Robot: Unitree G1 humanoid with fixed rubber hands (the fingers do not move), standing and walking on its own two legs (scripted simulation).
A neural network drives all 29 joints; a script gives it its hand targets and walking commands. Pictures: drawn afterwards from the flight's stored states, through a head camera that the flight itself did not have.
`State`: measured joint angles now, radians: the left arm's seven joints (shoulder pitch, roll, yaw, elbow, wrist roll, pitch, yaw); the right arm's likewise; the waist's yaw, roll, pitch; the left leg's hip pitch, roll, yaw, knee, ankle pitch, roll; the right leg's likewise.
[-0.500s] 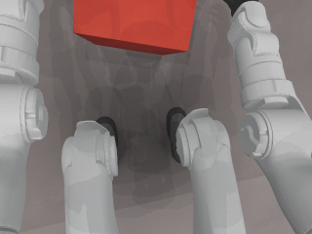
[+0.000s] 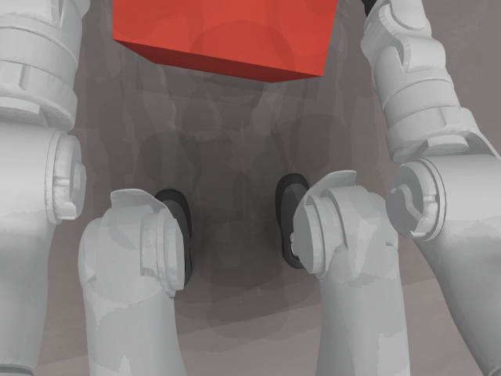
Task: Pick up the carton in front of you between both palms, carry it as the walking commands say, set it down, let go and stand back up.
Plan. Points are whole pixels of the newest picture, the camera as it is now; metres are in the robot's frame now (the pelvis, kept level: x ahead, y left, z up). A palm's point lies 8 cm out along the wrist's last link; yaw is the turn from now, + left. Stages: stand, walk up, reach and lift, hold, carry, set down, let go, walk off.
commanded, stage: reach and lift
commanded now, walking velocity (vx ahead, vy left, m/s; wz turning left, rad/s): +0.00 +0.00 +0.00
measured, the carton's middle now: out of the picture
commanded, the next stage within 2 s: none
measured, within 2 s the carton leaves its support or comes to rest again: leaves its support in 0.52 s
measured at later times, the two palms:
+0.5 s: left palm out of the picture +0.57 +0.15 -0.17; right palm out of the picture +0.55 -0.15 -0.16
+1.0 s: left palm out of the picture +0.52 +0.16 +0.03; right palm out of the picture +0.50 -0.14 +0.02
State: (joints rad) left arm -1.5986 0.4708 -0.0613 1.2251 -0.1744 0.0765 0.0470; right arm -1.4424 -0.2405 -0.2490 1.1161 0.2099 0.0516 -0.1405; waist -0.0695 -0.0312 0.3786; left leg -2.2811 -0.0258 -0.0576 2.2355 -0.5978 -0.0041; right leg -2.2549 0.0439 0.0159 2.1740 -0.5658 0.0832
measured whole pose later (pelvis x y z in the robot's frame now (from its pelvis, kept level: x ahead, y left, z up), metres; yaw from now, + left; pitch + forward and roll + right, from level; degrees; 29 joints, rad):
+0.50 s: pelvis +0.01 +0.00 +0.00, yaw +0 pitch +37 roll -3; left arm -1.57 0.36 0.05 1.13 -0.07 0.19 0.05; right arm -1.42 -0.18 -0.34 0.98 0.07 0.19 -0.14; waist -0.05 -0.05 0.36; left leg -2.27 -0.03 -0.05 2.24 -0.62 -0.01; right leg -2.25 0.07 0.04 2.19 -0.59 0.09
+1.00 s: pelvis -0.01 -0.01 +0.09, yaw +3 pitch +43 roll -3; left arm -1.29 0.10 0.44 0.92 0.26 0.32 0.02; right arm -1.12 0.03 -0.62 0.66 -0.22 0.38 -0.06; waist -0.03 0.01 -0.08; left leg -2.13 -0.11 -0.10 1.87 -0.49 -0.05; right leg -2.10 0.10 0.07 1.84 -0.49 0.09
